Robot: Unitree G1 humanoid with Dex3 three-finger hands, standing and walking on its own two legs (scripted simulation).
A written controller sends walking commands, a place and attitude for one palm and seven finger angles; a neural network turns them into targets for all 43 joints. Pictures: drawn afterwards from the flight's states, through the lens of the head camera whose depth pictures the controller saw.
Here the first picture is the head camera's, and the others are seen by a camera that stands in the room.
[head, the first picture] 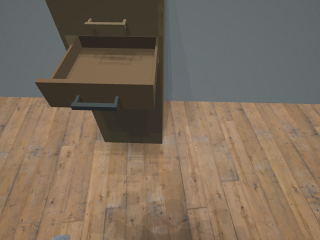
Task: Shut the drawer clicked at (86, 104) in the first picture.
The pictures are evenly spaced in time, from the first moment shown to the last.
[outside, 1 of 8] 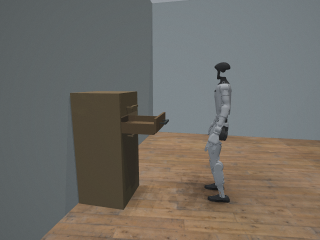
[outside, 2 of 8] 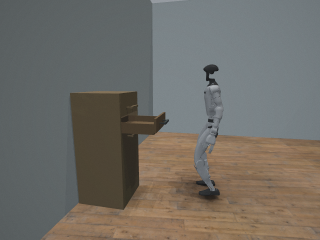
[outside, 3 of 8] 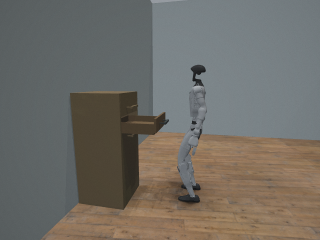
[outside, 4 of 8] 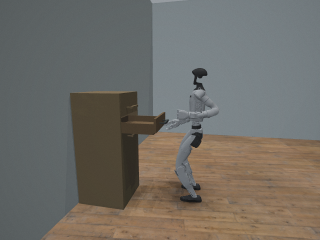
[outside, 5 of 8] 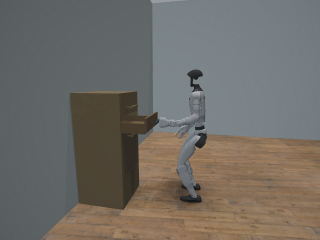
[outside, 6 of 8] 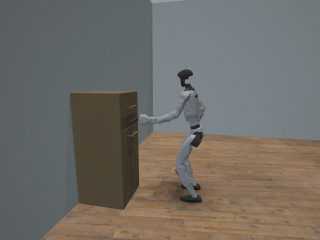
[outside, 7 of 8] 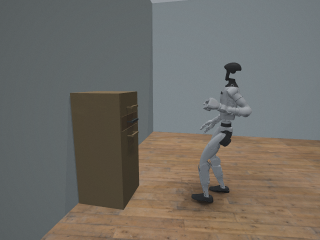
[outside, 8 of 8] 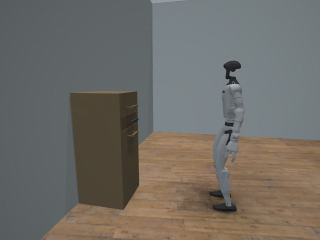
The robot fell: no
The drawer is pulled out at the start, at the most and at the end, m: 0.30 0.30 0.00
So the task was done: yes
